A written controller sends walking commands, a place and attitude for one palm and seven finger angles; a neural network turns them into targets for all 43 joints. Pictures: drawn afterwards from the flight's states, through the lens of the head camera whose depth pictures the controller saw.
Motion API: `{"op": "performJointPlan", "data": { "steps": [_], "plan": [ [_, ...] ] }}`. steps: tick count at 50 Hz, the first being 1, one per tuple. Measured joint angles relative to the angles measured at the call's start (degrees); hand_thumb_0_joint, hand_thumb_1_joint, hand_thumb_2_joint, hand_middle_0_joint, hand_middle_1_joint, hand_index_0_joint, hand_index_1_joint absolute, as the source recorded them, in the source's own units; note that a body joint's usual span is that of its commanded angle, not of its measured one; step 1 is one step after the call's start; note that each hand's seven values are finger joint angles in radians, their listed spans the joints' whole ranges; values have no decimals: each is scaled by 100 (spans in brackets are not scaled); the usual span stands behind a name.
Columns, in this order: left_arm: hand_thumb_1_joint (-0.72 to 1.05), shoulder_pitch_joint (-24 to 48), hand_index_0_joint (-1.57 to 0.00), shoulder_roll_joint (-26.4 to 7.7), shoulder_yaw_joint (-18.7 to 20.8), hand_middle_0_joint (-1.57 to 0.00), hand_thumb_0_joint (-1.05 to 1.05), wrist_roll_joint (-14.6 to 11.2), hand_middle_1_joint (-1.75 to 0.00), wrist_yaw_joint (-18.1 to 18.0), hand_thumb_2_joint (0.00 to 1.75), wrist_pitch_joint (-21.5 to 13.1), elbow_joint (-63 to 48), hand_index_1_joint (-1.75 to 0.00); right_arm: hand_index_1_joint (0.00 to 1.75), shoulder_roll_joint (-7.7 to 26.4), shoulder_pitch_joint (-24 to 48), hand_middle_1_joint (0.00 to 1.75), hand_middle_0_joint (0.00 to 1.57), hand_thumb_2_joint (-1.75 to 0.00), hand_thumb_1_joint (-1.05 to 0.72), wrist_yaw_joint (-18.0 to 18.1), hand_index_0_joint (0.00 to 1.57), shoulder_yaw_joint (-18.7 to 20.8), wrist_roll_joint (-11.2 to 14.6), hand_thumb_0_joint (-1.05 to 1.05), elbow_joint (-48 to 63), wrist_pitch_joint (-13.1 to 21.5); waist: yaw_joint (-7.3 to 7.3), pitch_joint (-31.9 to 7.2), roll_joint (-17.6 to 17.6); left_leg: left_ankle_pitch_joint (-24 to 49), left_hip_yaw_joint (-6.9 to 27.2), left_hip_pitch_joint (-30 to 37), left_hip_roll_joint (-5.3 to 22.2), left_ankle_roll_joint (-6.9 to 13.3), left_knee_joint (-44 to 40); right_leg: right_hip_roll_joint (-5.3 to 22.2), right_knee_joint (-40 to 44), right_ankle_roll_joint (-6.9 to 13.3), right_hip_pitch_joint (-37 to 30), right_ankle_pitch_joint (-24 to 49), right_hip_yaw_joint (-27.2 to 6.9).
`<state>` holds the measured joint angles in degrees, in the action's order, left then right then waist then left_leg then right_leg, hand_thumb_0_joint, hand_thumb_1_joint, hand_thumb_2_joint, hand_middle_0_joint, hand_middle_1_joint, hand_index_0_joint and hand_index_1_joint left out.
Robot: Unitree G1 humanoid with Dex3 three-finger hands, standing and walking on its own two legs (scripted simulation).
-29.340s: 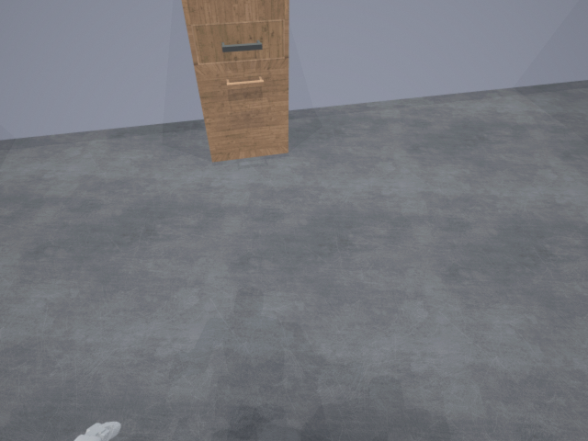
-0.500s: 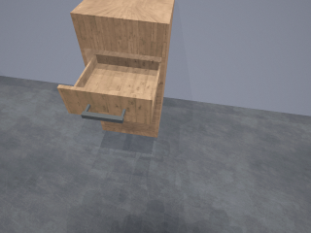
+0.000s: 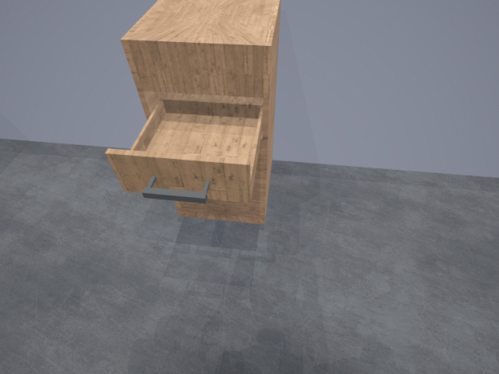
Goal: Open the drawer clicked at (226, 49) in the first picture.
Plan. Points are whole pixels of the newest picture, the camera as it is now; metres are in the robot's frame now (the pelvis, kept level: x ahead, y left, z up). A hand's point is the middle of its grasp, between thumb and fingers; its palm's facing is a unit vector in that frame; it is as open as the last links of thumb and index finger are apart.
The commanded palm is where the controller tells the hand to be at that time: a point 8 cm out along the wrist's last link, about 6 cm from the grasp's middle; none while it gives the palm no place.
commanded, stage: let the arm hang, fingers relaxed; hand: left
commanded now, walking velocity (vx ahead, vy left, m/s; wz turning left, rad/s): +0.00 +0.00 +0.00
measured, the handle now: (177, 188) +0.58 +0.24 -0.15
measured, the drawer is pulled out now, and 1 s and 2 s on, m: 0.30 0.30 0.30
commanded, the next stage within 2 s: look to check the result in 0.30 s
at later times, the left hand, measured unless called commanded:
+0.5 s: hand out of the picture +0.00 +0.16 -0.17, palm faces +0.05 -0.98 -0.19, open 7.4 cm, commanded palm none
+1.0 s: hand out of the picture +0.02 +0.16 -0.17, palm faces +0.04 -0.98 -0.19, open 7.4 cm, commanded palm none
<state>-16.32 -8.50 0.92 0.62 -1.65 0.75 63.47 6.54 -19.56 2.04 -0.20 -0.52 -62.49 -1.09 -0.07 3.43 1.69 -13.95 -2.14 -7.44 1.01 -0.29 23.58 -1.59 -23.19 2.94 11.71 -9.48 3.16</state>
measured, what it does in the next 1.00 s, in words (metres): stands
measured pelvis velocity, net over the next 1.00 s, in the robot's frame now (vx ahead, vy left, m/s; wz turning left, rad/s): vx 0.03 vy -0.01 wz -0.01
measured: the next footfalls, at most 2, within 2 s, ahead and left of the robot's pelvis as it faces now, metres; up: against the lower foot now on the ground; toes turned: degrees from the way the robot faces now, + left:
none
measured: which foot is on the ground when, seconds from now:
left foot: down 0.00-1.00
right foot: down 0.00-1.00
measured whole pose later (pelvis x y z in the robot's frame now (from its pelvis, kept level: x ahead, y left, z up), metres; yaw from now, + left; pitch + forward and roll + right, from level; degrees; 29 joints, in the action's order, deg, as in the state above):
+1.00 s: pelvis +0.03 -0.01 +0.00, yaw +0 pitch -1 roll +0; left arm -15.8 -6.9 1.3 0.6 -2.2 -0.2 65.2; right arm 6.2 -18.3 3.0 0.6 -0.4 -63.8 -0.5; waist 0.2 3.8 1.1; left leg -15.6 -2.3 -5.8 2.1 -1.2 22.7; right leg -2.7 -23.1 3.6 10.6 -11.5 3.0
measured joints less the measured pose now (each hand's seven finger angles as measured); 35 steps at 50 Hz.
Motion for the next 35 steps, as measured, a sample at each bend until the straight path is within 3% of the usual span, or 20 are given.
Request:
{"op": "performJointPlan", "data": {
  "steps": [35],
  "plan": [
    [91, 1, -20, 208, 30, -19, 0, 5, -30, -47, 90, -80, 166, -30, 30, -88, 44, 30, 19, -90, -91, 83, 20, 61, 14, 0, -108, 77, 21, -9, -47, -122, -34, 72, 57, -51, -35, -61, -65, 39, -6, -158, -35]
  ]
}}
